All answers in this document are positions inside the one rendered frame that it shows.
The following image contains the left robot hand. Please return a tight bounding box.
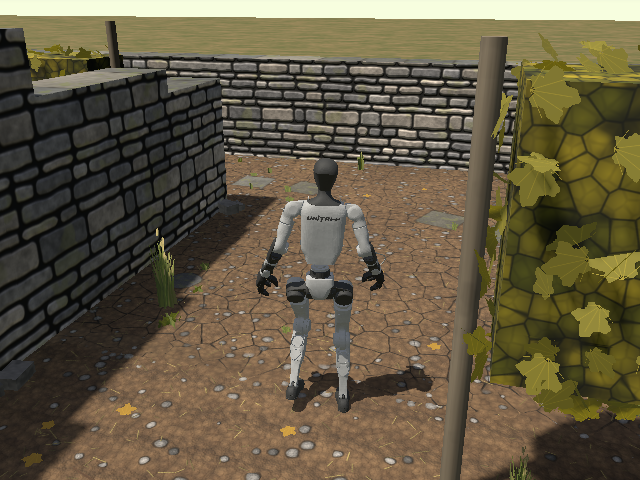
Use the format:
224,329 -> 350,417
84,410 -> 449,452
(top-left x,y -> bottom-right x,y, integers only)
256,271 -> 278,296

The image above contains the right robot shin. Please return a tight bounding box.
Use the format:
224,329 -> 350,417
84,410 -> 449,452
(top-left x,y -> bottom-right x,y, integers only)
336,332 -> 350,399

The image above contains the robot left upper arm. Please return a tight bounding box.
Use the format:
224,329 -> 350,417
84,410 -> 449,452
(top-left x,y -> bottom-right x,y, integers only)
272,200 -> 303,255

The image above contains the robot right upper arm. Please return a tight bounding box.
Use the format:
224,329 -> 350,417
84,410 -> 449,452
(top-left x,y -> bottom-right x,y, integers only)
345,203 -> 372,258

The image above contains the left robot forearm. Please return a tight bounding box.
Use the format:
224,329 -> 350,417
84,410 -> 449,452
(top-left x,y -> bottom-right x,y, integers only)
260,238 -> 282,278

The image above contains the robot left foot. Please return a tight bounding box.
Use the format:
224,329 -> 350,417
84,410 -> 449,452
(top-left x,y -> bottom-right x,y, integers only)
286,378 -> 305,400

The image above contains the right robot forearm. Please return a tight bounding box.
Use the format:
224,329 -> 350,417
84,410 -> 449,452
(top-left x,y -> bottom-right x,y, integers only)
363,242 -> 382,275

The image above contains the right robot hand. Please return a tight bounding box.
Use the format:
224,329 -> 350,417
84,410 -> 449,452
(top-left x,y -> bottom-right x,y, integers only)
362,270 -> 385,291

